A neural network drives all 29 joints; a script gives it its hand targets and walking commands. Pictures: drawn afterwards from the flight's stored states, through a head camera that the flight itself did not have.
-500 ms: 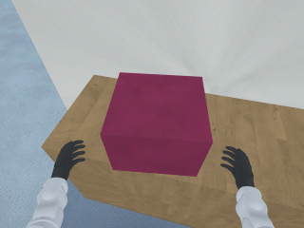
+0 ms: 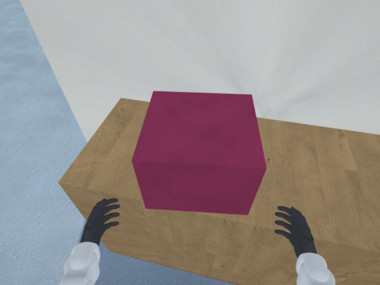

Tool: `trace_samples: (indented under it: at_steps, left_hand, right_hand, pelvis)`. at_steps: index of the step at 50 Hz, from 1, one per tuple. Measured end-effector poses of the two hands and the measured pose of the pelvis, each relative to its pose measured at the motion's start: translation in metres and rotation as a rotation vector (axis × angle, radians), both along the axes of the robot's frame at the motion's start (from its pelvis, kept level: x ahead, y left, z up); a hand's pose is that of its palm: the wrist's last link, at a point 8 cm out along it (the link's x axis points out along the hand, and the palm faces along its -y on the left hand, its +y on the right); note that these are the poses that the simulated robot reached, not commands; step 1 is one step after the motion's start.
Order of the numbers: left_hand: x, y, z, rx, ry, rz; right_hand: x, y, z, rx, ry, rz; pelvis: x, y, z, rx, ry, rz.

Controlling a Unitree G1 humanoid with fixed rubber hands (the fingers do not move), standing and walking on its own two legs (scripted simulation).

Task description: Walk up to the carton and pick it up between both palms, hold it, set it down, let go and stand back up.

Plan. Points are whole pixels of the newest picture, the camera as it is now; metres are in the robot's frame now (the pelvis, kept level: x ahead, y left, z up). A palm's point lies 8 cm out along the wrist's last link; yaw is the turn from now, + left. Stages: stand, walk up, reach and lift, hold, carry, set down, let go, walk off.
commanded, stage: set down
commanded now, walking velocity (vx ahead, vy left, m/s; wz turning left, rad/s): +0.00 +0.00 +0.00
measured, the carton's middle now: (199, 151) +0.48 +0.00 -0.02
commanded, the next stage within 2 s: let go in 1.12 s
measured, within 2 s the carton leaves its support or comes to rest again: neither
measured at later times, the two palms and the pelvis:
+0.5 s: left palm (94, 251) +0.21 +0.23 -0.05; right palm (302, 253) +0.21 -0.22 -0.05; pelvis +0.04 -0.01 +0.01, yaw +0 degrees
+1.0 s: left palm (96, 255) +0.21 +0.23 -0.05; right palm (303, 260) +0.20 -0.22 -0.06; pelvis +0.05 +0.00 +0.02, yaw -1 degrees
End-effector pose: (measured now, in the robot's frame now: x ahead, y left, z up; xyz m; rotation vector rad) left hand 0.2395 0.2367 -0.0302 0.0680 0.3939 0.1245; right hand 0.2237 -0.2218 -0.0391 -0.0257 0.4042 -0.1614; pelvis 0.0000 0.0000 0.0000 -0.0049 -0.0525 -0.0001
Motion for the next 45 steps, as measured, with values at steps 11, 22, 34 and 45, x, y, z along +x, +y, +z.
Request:
trace_samples:
  at_steps: [11, 22, 34, 45]
  left_hand:
    - [-0.009, 0.001, -0.003, 0.024, 0.076, 0.017]
    - [-0.024, -0.001, -0.014, 0.041, 0.196, 0.006]
    - [-0.034, -0.007, -0.026, 0.063, 0.331, -0.010]
    - [-0.022, -0.004, -0.019, 0.055, 0.304, -0.023]
  right_hand:
    - [0.000, -0.003, 0.000, -0.014, 0.047, 0.019]
    - [-0.009, -0.002, -0.011, -0.037, 0.135, 0.035]
    - [-0.020, -0.001, -0.021, -0.081, 0.236, 0.070]
    - [-0.015, -0.001, -0.014, -0.066, 0.217, 0.050]
  pelvis:
    - [0.019, -0.008, 0.008, 0.003, -0.017, 0.002]
    - [0.040, -0.012, 0.013, -0.001, -0.043, 0.006]
    - [0.050, -0.010, 0.016, -0.011, -0.044, -0.003]
    - [0.049, -0.004, 0.018, -0.014, -0.038, -0.013]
